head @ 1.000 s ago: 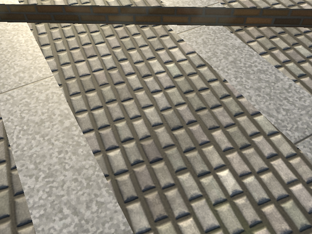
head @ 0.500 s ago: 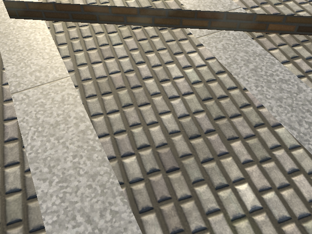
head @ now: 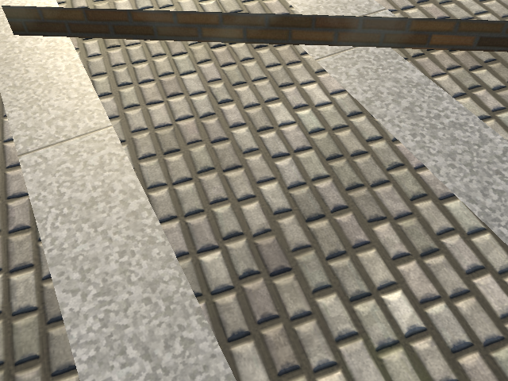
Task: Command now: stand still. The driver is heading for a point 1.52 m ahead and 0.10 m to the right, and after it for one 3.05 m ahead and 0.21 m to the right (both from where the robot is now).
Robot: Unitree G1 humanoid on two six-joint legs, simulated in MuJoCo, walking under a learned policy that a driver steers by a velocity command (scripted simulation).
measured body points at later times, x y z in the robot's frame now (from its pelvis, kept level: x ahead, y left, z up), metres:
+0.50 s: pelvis -0.01 +0.00 +0.00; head +0.01 +0.00 +0.45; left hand +0.00 +0.24 -0.15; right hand +0.07 -0.25 -0.14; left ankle +0.03 +0.10 -0.73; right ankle -0.07 -0.13 -0.73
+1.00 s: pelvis +0.13 +0.01 +0.01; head +0.14 +0.01 +0.46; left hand +0.29 +0.22 -0.12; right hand -0.01 -0.16 -0.14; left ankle +0.03 +0.10 -0.73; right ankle +0.24 -0.14 -0.67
